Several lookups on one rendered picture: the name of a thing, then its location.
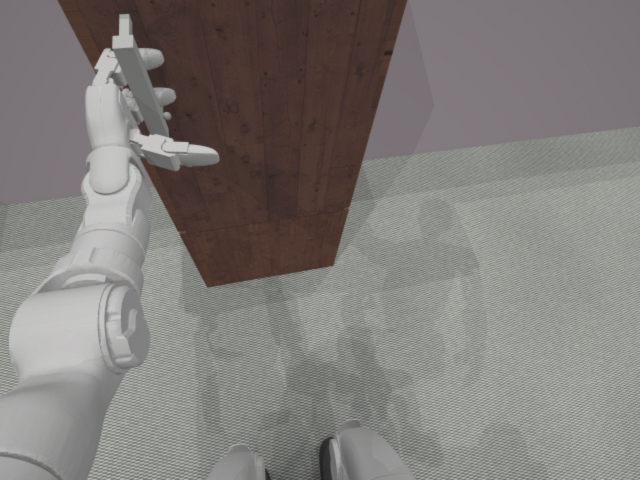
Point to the robot left upper arm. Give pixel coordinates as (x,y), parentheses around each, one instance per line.
(71,349)

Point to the robot left hand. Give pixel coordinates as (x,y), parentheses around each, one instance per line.
(111,114)

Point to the robot left forearm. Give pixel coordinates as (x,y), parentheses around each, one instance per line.
(111,243)

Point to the right robot thigh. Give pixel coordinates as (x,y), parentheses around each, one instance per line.
(362,454)

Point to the robot right shin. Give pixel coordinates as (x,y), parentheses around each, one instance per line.
(352,423)

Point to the handle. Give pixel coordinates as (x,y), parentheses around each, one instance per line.
(129,58)

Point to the cupboard door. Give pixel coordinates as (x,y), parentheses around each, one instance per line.
(281,89)

